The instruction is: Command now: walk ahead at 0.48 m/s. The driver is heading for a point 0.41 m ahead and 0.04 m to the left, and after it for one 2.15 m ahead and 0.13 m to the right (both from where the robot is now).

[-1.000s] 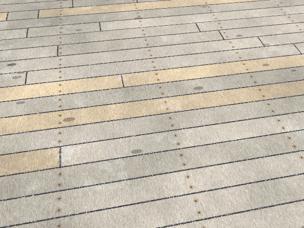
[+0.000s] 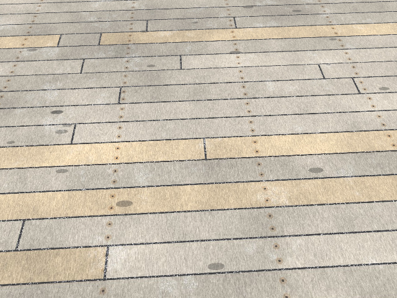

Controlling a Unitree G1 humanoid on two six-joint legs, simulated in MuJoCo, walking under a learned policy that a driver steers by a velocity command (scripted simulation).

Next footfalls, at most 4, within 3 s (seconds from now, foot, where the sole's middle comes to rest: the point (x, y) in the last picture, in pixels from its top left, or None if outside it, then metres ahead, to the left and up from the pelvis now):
0.08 left None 0.24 0.14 -0.77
0.58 right None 0.48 -0.08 -0.77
0.88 left None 0.41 0.16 -0.77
2.10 left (186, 195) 0.88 0.15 -0.77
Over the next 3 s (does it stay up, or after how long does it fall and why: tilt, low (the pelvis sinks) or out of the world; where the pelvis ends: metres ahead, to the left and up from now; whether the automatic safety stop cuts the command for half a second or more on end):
stays up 1.11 0.01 0.00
